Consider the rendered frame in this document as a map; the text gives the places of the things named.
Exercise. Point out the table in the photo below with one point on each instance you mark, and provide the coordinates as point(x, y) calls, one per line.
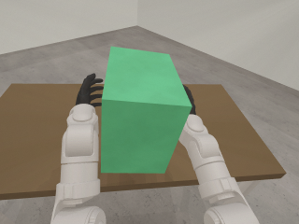
point(33, 120)

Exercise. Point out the right robot upper arm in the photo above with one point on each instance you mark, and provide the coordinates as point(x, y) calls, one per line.
point(230, 213)

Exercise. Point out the robot right hand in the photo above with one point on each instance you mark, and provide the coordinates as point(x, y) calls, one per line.
point(189, 94)

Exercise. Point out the left robot forearm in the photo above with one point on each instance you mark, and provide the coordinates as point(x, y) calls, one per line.
point(79, 180)

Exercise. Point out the carton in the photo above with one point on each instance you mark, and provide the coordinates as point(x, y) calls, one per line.
point(144, 109)

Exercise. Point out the robot left hand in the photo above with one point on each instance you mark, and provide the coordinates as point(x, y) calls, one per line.
point(84, 94)

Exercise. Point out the right robot forearm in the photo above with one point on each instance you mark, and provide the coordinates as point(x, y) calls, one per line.
point(215, 183)

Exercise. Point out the left robot upper arm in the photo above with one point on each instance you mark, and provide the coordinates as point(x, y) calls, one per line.
point(80, 215)

